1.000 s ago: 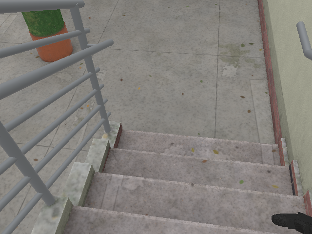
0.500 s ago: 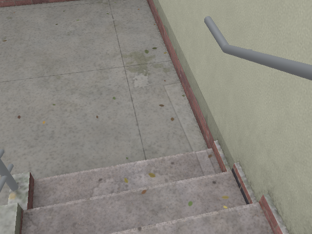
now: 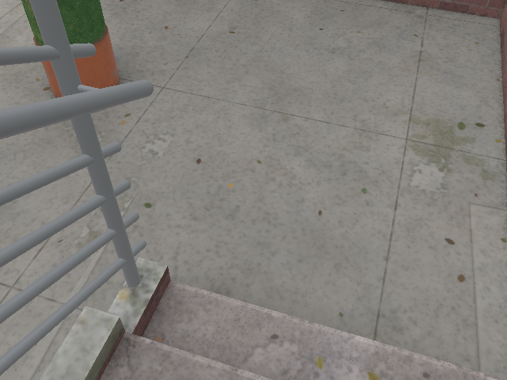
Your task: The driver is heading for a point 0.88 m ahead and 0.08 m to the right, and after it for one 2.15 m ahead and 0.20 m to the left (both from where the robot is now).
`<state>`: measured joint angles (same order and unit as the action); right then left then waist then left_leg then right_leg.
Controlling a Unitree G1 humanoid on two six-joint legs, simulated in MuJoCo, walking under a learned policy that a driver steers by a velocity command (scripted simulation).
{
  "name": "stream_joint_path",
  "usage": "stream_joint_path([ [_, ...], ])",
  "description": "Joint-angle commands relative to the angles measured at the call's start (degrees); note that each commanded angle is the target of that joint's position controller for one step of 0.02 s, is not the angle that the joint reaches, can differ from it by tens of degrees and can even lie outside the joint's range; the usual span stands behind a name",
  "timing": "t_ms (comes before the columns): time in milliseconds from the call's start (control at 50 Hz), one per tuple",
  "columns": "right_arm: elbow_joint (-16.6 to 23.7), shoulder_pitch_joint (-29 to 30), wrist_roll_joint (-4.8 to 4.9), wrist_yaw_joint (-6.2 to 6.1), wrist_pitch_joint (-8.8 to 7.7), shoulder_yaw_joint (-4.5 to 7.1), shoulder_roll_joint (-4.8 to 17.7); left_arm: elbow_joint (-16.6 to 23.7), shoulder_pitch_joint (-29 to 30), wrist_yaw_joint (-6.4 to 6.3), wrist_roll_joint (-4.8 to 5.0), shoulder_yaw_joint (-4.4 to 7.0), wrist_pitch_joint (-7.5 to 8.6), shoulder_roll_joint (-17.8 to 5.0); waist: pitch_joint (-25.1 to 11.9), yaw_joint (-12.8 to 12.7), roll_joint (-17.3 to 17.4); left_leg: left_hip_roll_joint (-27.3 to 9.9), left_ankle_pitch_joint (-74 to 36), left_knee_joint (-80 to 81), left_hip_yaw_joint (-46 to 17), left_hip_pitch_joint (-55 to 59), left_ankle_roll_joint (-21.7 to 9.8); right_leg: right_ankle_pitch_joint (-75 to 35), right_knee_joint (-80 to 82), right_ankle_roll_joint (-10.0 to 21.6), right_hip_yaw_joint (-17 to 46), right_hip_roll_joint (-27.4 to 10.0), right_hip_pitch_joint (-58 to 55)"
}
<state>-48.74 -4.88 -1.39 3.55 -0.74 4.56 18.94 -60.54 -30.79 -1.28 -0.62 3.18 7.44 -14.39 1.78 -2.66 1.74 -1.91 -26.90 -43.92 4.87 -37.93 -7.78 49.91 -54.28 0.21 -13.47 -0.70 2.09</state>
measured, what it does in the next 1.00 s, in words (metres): goes down: left foot 0.16 m lower, then right foot 0.16 m lower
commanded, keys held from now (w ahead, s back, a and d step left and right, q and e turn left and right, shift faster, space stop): w+q+shift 0.10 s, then w+e+shift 0.70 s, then w+q+shift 0.20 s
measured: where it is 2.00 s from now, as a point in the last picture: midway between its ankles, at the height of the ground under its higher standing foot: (268, 181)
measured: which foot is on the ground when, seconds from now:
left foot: up 0.00-0.06, down 0.08-0.48, up 0.50-0.86, down 0.88-1.00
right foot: down 0.00-0.08, up 0.10-0.48, down 0.50-0.86, up 0.88-1.00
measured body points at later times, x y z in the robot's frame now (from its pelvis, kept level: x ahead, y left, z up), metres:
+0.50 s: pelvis +0.41 -0.01 -0.21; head +0.38 -0.01 +0.24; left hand +0.38 +0.26 -0.36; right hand +0.47 -0.27 -0.35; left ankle +0.20 +0.03 -0.71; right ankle +0.44 -0.06 -0.93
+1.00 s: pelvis +0.83 +0.02 -0.42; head +0.82 +0.02 +0.03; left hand +0.99 +0.27 -0.54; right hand +0.73 -0.24 -0.56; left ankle +0.82 +0.14 -1.13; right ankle +0.73 -0.09 -0.98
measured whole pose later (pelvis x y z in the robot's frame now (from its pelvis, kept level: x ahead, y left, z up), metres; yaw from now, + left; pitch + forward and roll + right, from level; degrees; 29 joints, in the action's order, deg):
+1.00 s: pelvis +0.83 +0.02 -0.42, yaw -14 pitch +0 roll +2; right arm -58.8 -25.8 -1.6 0.4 -6.1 4.1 14.9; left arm -53.1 -13.4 -0.8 -3.6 3.2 3.4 -16.6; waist -1.6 2.0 -2.0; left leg 4.0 26.9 -42.2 -0.5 -15.4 -2.9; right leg 27.7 -92.7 6.4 6.3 2.4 33.7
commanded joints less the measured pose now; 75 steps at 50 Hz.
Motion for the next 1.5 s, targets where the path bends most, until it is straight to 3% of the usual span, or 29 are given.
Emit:
stream_joint_path([
  [20,0.6,-1.5,-1.26,-1.29,1.24,-0.81,0.0,2.7,2.8,-1.39,-0.88,-0.09,-1.04,-6.1,7.9,2.4,-3.9,6.0,10.3,6.7,10.8,21.6,-1.7,-69.0,1.7,1.0,3.1,-11.1,14.9],
  [60,-6.2,-25.3,-1.60,-2.92,2.18,1.25,4.5,2.0,4.6,-2.25,-3.05,0.20,-2.77,-9.8,-2.1,14.5,-6.5,4.9,14.8,5.6,5.2,46.3,-6.6,-85.4,-30.8,0.1,3.6,-13.0,19.9],
  [80,-9.1,-35.6,-0.77,-3.40,1.92,2.59,8.0,3.4,14.9,-2.44,-3.20,1.05,-3.44,-9.1,-3.2,23.3,1.6,-0.6,13.6,13.8,-5.9,58.7,-13.8,-44.6,-62.2,-1.0,3.8,-4.5,34.5],
  [100,-9.8,-31.7,0.63,-2.88,0.79,2.77,12.6,8.0,15.0,-2.25,-2.69,0.38,-3.28,-5.1,1.4,15.8,12.6,-4.2,-17.0,1.3,-8.7,60.5,-10.9,-5.7,-68.7,-0.4,6.1,0.7,52.3],
  [180,-4.2,-12.2,0.51,-4.34,-2.06,0.30,4.8,9.9,8.7,-0.08,-4.86,0.16,-4.27,-6.7,1.5,-0.1,-4.0,-17.4,37.8,20.7,-33.2,30.6,-14.8,-26.9,-22.3,-0.4,18.0,-7.3,46.5],
  [200,-4.6,-15.6,-0.05,-6.44,-1.87,0.08,6.0,10.2,11.0,-0.32,-6.71,1.33,-7.04,-8.5,11.1,-0.9,-17.8,-21.9,-4.9,15.8,-38.1,22.1,-11.3,-29.9,-21.0,-2.5,16.1,-4.9,43.6],
  [240,-6.3,-21.5,-1.58,-7.37,-2.33,1.25,9.3,8.1,3.5,1.14,-3.93,-0.54,-10.48,-1.1,3.5,0.7,-8.8,-19.7,-24.9,8.9,-26.0,26.9,-5.6,-35.8,-20.7,-1.2,22.1,-2.2,42.2],
  [340,-4.0,-9.4,1.63,-8.60,-4.80,-1.22,0.8,11.1,13.1,9.55,-1.55,-0.79,-9.11,-2.2,0.7,-1.8,1.8,-3.1,30.0,4.1,0.0,4.4,3.4,-89.5,13.5,5.2,12.2,0.6,12.7],
  [360,-7.2,-11.2,1.83,-6.93,-4.60,-2.08,-1.4,9.4,12.6,6.71,1.62,-0.67,-8.44,-1.1,-1.5,-0.9,13.9,-0.4,49.0,4.8,3.6,4.2,3.4,-90.6,6.8,5.3,13.0,1.1,7.0],
  [420,-7.7,-11.0,0.02,-5.34,-4.99,-2.10,-1.3,6.8,7.4,2.06,-0.60,1.08,-9.50,-6.0,6.6,-1.9,8.5,-3.5,27.8,-4.3,5.8,8.8,2.9,-70.6,5.6,7.5,5.6,4.9,4.1],
  [480,-4.7,0.5,-0.81,-6.65,-3.89,-1.25,3.3,-0.5,-20.2,0.56,-1.24,3.50,-8.36,-6.7,2.6,-20.4,-6.9,-1.5,0.0,-67.3,7.7,11.5,3.1,-56.4,26.1,16.0,5.4,3.1,-6.4],
  [500,-2.3,8.4,-0.01,-7.51,-2.57,-2.51,-5.4,-1.8,-16.9,1.49,1.00,1.80,-7.33,-3.8,11.3,-19.6,-18.6,7.5,56.5,-92.7,6.8,-3.6,2.2,-75.7,34.8,18.2,14.2,-2.1,-3.6],
  [520,5.2,3.9,-0.53,-7.43,-3.88,-4.38,-8.3,-2.0,-13.2,1.63,1.25,-1.07,-5.39,-2.1,13.1,-3.8,-20.3,6.8,61.0,-79.5,-1.3,-23.1,1.2,-112.4,17.4,14.1,30.5,-3.7,-9.5],
  [580,1.6,-4.7,-4.28,-6.19,-5.05,-3.24,-2.4,1.5,-3.0,1.51,-1.27,0.61,-4.14,-8.7,3.0,4.8,0.3,-0.2,54.2,-48.6,-14.6,-26.2,3.3,-52.3,21.3,23.5,54.5,-12.5,-4.9],
  [740,5.7,12.1,-0.19,-1.74,-4.06,-3.78,-5.4,4.7,-0.8,1.05,1.42,-0.82,-1.73,-3.6,4.0,-4.0,-3.6,2.6,-0.7,8.0,-4.3,17.0,7.4,-35.0,17.8,13.5,36.8,4.7,27.7],
  [800,5.8,5.7,1.49,-2.40,-5.15,-2.79,-4.0,3.5,-1.1,-0.29,-1.03,-0.58,-3.47,-3.7,3.6,-4.0,-10.8,3.1,-0.3,11.9,-7.4,25.3,7.6,-38.0,9.2,11.5,37.1,4.1,22.3],
  [860,-5.7,-42.3,1.23,-4.68,-4.03,1.45,3.0,6.4,16.3,0.81,-2.22,1.71,-3.57,-11.3,-11.7,25.1,-4.4,0.0,3.9,16.7,-3.2,64.2,6.7,-65.9,-41.2,9.2,25.9,7.4,30.5],
  [880,-8.3,-42.7,-1.49,-4.43,-3.81,2.22,5.2,7.3,20.0,0.22,-1.98,1.24,-3.14,-4.8,-2.0,24.4,3.1,-8.1,10.5,21.2,-10.9,62.7,2.4,-17.4,-65.5,8.5,22.9,14.9,42.9],
  [920,-6.5,-28.4,-2.64,-1.81,-5.02,0.22,0.4,10.3,2.1,-0.88,0.70,-1.44,-2.19,3.0,-8.8,3.2,10.9,-18.2,-17.2,5.6,-30.0,67.0,-2.8,-17.8,-54.9,8.9,25.5,6.6,57.9],
  [980,-7.4,-22.3,0.56,-3.06,-7.41,-1.16,-2.9,13.2,21.7,1.02,-5.73,-0.12,-2.69,-3.9,7.7,3.7,1.0,-19.8,54.1,18.5,-51.3,32.2,-14.7,-22.3,-32.8,5.6,26.4,-4.6,62.3],
  [1040,-6.8,-19.6,-1.69,-5.64,-6.32,1.02,4.8,13.9,24.1,3.69,-1.87,-0.95,-3.84,-2.0,5.7,-0.4,2.1,-8.6,35.8,17.1,-31.7,0.8,-9.5,-48.3,-9.1,-0.4,15.6,-2.0,27.6],
  [1080,-6.7,-16.7,0.72,-5.60,-7.52,-0.34,-1.8,15.4,26.4,4.32,-1.13,-1.53,-1.98,-2.4,4.7,-2.0,0.1,-1.2,51.8,13.5,-25.7,-6.4,-6.0,-78.4,5.1,0.0,18.7,-3.3,16.5],
  [1180,-8.1,-26.5,-1.27,-5.14,-3.85,0.25,-0.4,17.1,31.5,2.88,0.30,-2.51,-3.25,-1.7,5.2,6.6,1.2,1.7,47.2,-2.8,-23.7,12.8,-4.5,-65.0,28.6,-0.7,15.0,-1.3,9.2],
  [1220,-10.6,-29.7,-1.46,-4.94,-2.28,-0.13,0.2,12.4,17.1,1.31,-1.22,0.47,-2.34,-5.4,-0.2,0.8,-1.3,3.6,25.1,-28.2,-20.9,21.1,-5.0,-67.0,38.7,0.7,13.1,-1.2,-1.7],
  [1280,-5.6,-32.2,4.81,-7.11,-4.06,-1.38,-6.2,8.6,1.1,1.98,-4.30,1.59,-2.00,-9.1,-16.9,0.5,-8.9,2.9,67.9,-73.3,-14.4,-17.6,-2.5,-104.4,7.7,3.8,28.2,-24.1,-41.3],
  [1300,-3.2,-25.6,4.37,-7.37,-3.70,-1.74,-2.8,8.9,3.0,2.20,-2.86,3.37,-1.63,-11.5,-22.2,-4.5,-16.3,1.0,62.3,-73.3,-9.6,-31.5,-2.0,-63.7,17.3,14.0,40.8,-30.3,-44.9],
  [1340,0.1,-8.9,-0.25,-5.89,-3.47,-0.38,-1.8,9.0,4.9,1.71,-4.42,1.46,-0.35,-2.1,-8.2,-5.7,-2.1,-3.4,49.4,-63.4,-9.5,-30.6,-2.2,-32.2,30.8,12.4,40.3,-23.4,-22.2],
  [1400,7.4,-1.0,-0.51,-1.89,-1.04,-1.66,-7.5,5.2,10.8,0.80,-1.50,0.07,1.77,0.0,8.5,5.2,-5.7,-8.5,47.9,-36.1,-12.0,-17.9,0.9,-49.3,39.4,5.5,26.4,-21.1,10.1],
  [1500,7.4,-3.8,-0.16,0.57,-0.55,-2.55,-5.7,8.6,18.8,0.90,0.93,0.88,1.82,-4.1,4.9,10.0,-5.5,-1.6,27.9,-8.3,2.4,11.9,-1.1,-73.4,42.2,2.8,2.6,-11.6,18.3],
])
Velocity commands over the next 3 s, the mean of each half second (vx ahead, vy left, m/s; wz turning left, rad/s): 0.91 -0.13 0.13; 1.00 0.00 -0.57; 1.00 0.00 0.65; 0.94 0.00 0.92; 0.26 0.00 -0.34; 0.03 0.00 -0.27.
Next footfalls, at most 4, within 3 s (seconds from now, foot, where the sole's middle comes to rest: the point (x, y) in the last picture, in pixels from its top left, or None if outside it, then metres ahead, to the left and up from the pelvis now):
0.08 left None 0.19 0.02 -0.84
0.50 right None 0.46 -0.07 -1.00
0.88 left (234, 326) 0.86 0.13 -1.17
1.24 right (314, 281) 1.17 -0.19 -1.33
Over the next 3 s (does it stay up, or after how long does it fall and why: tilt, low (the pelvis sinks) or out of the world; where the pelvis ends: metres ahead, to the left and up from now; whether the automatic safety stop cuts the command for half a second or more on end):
stays up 1.90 0.11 -0.55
